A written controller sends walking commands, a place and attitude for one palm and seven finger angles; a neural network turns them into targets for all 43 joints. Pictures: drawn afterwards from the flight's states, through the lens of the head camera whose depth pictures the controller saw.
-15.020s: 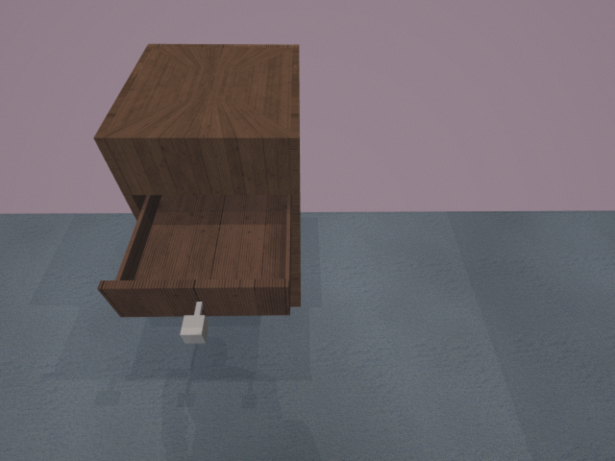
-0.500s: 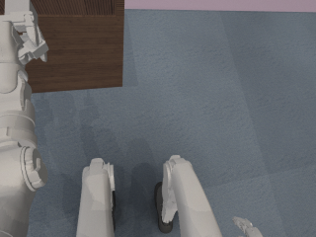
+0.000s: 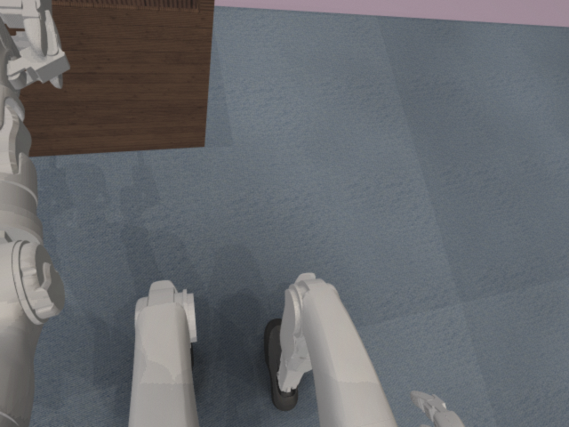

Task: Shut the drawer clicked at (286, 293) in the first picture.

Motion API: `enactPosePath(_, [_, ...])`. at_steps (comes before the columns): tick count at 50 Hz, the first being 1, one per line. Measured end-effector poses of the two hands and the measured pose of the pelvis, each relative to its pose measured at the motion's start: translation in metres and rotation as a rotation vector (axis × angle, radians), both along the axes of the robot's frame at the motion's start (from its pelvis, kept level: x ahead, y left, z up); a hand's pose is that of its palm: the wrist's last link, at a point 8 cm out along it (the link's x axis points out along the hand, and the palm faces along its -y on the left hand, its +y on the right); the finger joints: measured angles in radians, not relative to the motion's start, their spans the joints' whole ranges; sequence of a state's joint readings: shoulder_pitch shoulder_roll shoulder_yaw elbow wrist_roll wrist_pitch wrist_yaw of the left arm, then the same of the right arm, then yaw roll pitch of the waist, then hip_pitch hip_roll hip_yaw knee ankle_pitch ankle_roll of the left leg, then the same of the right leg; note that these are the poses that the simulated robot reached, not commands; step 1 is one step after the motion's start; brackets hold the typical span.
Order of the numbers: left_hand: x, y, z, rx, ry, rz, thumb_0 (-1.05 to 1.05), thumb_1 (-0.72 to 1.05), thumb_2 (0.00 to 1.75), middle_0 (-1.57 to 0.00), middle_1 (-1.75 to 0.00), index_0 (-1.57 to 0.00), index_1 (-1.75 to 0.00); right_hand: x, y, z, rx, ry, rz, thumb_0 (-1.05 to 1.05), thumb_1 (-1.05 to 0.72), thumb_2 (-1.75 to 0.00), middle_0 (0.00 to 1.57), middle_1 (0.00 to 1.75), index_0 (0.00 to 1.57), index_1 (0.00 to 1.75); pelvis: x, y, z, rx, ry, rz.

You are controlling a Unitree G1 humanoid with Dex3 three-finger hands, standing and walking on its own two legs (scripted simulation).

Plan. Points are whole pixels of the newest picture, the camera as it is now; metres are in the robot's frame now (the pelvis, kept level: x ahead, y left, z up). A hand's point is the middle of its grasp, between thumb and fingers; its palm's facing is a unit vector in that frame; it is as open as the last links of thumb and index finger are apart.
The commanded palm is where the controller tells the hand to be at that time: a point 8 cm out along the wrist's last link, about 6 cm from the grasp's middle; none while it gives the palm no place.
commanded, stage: pull the fist back off the drawer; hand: left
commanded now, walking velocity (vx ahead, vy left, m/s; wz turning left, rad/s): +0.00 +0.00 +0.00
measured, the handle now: out of the picture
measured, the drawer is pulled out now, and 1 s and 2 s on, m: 0.00 0.00 0.00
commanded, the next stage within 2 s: draw the hand back to the body in 0.50 s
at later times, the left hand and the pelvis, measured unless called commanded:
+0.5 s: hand (66, 56) +0.55 +0.24 +0.02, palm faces +0.13 -0.99 -0.06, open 3.0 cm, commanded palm +0.53 +0.25 +0.03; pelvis +0.03 +0.01 +0.02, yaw +0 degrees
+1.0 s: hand out of the picture +0.43 +0.25 +0.17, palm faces +0.20 -0.98 -0.06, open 3.3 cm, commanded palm +0.40 +0.28 +0.18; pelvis +0.08 +0.00 +0.14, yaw +4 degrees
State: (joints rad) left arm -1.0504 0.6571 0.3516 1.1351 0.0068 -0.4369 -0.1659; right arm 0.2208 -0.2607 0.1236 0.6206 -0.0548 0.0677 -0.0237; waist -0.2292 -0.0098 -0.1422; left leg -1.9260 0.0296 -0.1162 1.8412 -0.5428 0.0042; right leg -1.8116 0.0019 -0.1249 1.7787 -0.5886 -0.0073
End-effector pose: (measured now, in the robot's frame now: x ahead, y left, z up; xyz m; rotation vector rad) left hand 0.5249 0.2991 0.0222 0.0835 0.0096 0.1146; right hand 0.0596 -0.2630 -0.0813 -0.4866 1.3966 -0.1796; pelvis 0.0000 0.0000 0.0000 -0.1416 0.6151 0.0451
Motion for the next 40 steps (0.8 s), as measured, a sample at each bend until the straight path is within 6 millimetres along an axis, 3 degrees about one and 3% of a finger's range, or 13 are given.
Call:
enactPosePath(16, [-0.004,-0.005,0.003,-0.031,-0.006,0.013,-0.03,0.75,0.95,-1.4,-1.6,-1.41,-1.6,-0.001,0.01,0.002,0.047,0.033,-0.039,0.0,-0.91,-0.9,0.2,0.3,0.21,0.3,0.011,0.006,0.01,0.004,0.007,-0.011])
enactPosePath(32, [-0.008,-0.012,0.0,-0.021,-0.002,0.019,-0.01,0.86,0.91,-1.4,-1.6,-1.4,-1.6,0.06,0.011,0.002,0.094,-0.006,-0.035,0.0,-0.91,-0.9,0.2,0.3,0.21,0.3,0.041,0.006,0.025,0.027,0.037,-0.021])
enactPosePath(35, [-0.015,-0.013,0.013,-0.004,-0.024,0.007,0.0,0.87,0.9,-1.4,-1.6,-1.4,-1.6,0.074,0.012,0.006,0.111,-0.03,-0.051,0.0,-0.91,-0.9,0.2,0.3,0.21,0.3,0.046,0.006,0.033,0.028,0.034,-0.019])
enactPosePath(40, [-0.056,-0.018,0.064,0.026,-0.007,-0.035,0.02,0.88,0.9,-1.4,-1.6,-1.4,-1.6,0.107,0.024,0.031,0.191,-0.102,-0.061,0.01,-0.91,-0.9,0.2,0.3,0.2,0.3,0.055,0.006,0.069,0.047,-0.004,-0.012])
